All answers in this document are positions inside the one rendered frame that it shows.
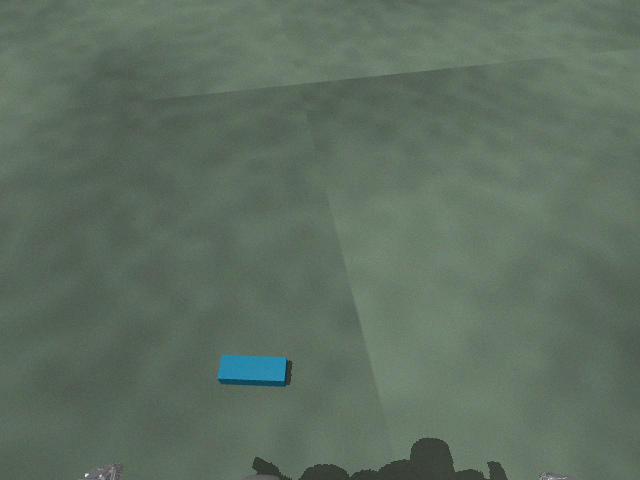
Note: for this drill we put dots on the carton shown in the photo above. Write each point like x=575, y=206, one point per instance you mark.
x=253, y=370

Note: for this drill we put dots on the left robot hand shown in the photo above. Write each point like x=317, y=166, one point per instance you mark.
x=107, y=472

